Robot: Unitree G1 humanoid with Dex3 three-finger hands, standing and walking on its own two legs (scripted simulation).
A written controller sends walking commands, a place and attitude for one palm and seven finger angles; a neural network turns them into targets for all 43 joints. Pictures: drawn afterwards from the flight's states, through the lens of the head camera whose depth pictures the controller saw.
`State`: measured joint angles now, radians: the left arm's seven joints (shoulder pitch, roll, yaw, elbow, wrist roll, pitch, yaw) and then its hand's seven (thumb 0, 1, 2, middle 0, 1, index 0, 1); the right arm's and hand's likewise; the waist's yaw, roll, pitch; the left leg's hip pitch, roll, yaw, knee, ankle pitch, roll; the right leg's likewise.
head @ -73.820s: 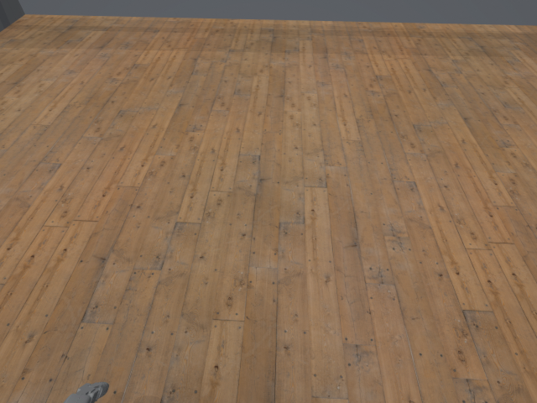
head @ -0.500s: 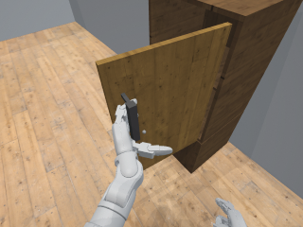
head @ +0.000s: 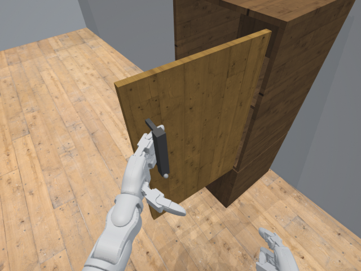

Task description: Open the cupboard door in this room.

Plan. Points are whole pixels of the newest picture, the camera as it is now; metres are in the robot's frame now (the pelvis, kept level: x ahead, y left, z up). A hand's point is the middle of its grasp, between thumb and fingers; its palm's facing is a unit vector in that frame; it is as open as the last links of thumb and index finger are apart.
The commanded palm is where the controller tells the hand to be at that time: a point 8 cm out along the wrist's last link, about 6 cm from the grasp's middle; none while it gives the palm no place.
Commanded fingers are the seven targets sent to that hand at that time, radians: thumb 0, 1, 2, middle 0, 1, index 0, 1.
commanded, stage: slide the hand sideways off the handle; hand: left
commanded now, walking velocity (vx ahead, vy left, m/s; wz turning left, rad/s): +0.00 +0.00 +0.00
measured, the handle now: (157, 148) +0.36 +0.08 +0.09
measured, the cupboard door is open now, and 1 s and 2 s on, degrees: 85 85 85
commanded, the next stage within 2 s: draw the hand back to the body in 0.74 s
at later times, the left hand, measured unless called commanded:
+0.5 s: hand (136, 196) +0.25 +0.10 +0.08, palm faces -0.06 -1.00 -0.04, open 16.3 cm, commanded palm +0.21 +0.16 +0.09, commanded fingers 0.00 -0.50 0.30 -0.15 -0.30 -0.15 -0.30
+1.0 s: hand (114, 212) +0.21 +0.13 +0.10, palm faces -0.08 -0.99 -0.07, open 16.3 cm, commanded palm +0.18 +0.20 +0.10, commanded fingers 0.00 -0.50 0.30 -0.15 -0.30 -0.15 -0.30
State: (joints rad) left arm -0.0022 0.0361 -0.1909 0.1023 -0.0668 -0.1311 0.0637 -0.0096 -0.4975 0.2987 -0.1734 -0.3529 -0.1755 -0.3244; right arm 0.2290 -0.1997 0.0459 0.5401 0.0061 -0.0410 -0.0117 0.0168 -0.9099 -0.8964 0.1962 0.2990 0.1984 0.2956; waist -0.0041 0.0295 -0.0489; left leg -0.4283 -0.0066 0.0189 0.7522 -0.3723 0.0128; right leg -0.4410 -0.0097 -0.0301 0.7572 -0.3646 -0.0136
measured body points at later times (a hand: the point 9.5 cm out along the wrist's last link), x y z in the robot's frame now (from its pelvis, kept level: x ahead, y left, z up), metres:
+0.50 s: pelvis +0.03 -0.02 +0.00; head +0.04 -0.04 +0.45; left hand +0.24 +0.16 +0.09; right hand +0.22 -0.23 -0.08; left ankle +0.01 +0.11 -0.71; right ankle +0.02 -0.11 -0.71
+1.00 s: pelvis +0.01 +0.00 -0.01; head +0.01 -0.02 +0.44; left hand +0.21 +0.19 +0.10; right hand +0.19 -0.22 -0.08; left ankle +0.01 +0.11 -0.71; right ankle +0.02 -0.11 -0.71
